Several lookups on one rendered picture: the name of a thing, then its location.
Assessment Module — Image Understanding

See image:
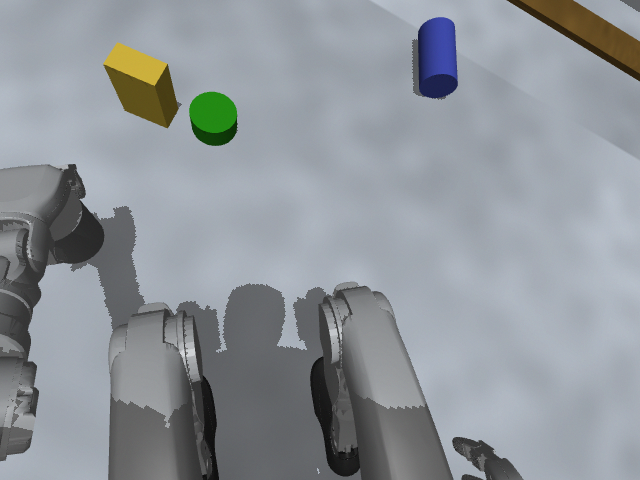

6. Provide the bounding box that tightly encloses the left robot arm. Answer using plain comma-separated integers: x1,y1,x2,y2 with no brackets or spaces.
0,212,51,461

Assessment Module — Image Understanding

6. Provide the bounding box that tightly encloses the right robot hand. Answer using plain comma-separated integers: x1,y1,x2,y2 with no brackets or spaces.
452,437,523,480

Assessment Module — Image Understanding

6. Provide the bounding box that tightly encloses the left robot hand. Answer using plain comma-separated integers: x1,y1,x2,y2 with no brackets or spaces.
0,164,86,265

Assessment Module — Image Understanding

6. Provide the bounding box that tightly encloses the right robot foot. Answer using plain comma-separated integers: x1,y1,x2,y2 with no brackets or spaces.
310,357,360,477

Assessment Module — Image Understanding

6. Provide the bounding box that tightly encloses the left robot foot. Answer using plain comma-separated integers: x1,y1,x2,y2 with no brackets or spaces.
200,376,219,480

